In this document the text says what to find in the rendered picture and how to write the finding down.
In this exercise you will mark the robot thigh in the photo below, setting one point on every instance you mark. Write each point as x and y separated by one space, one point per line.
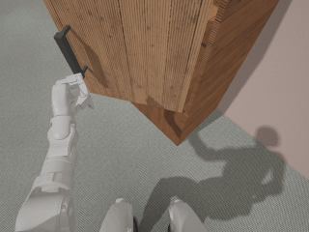
183 219
119 218

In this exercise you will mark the robot left upper arm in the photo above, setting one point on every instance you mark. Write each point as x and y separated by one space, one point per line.
50 213

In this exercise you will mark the robot left thigh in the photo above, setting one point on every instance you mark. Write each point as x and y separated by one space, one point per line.
119 218

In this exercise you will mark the handle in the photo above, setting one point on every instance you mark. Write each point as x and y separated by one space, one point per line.
64 45

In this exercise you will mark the robot right thigh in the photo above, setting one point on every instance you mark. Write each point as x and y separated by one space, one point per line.
183 219

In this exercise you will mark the robot left hand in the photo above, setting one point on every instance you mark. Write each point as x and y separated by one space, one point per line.
65 102

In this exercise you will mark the robot left forearm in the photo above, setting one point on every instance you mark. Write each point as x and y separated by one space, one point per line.
60 162

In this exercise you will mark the cupboard door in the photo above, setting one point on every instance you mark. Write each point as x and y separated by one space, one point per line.
142 51

